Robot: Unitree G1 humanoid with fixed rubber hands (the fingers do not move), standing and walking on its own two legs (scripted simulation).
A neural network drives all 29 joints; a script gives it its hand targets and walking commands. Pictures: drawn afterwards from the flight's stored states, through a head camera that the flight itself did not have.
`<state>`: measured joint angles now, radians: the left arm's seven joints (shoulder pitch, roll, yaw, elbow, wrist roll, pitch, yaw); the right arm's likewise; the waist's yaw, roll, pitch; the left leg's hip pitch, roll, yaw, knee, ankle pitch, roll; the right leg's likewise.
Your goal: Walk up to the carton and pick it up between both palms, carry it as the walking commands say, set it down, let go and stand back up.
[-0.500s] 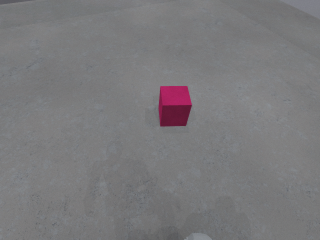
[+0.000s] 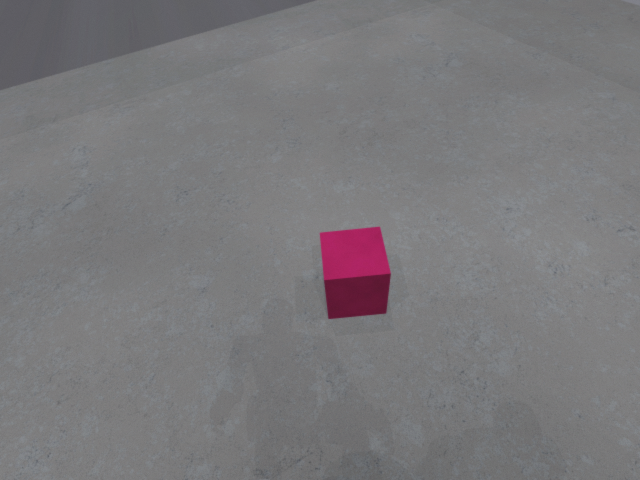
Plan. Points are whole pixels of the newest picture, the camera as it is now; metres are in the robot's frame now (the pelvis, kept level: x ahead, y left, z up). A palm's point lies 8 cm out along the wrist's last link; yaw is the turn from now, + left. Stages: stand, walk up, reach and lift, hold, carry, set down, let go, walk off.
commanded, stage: walk up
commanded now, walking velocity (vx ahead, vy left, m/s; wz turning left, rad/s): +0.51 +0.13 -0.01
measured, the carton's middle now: (353, 273) +0.86 -0.05 -0.65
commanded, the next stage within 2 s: none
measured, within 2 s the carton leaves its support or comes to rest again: neither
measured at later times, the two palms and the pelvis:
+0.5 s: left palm (137, 452) +0.21 +0.31 -0.16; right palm (462, 373) +0.30 -0.19 -0.12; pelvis +0.22 +0.06 -0.01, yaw -1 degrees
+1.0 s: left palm (214, 324) +0.40 +0.21 -0.12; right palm (491, 362) +0.33 -0.25 -0.15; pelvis +0.33 -0.02 +0.00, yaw -1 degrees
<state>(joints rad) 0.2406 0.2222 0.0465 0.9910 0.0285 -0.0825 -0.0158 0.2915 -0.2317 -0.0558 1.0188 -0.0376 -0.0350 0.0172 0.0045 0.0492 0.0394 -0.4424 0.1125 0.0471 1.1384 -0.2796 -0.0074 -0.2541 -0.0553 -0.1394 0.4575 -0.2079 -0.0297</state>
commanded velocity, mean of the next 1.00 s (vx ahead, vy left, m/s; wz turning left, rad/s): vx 0.28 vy -0.04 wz -0.01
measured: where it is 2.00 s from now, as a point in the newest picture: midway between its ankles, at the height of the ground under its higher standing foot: (373, 410)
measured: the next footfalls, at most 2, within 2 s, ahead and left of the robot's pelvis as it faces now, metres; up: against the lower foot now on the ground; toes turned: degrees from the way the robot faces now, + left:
left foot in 0.36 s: +0.33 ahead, +0.17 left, +0.00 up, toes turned +9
right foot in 0.84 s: +0.39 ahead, -0.13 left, +0.00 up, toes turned -8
